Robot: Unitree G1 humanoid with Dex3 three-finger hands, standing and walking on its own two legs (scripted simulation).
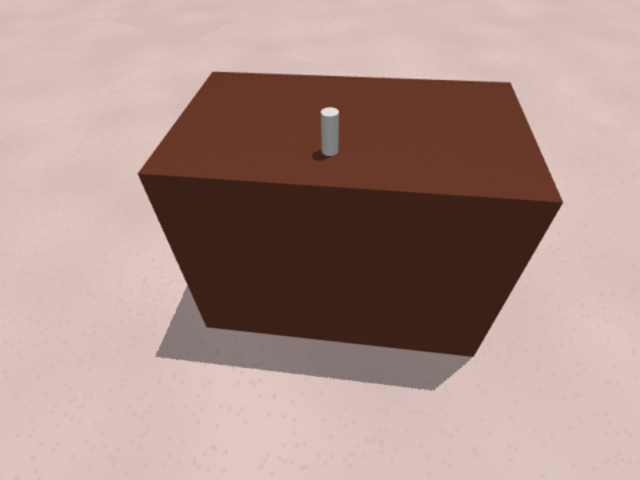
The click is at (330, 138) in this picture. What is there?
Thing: slim round
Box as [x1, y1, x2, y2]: [321, 107, 338, 155]
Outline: 328,107 321,110 321,148 324,154 332,155 337,152 338,110 332,107
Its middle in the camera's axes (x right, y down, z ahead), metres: +0.03 -0.26 +0.93
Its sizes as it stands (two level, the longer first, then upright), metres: 0.042 0.042 0.106
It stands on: a support 0.70 m high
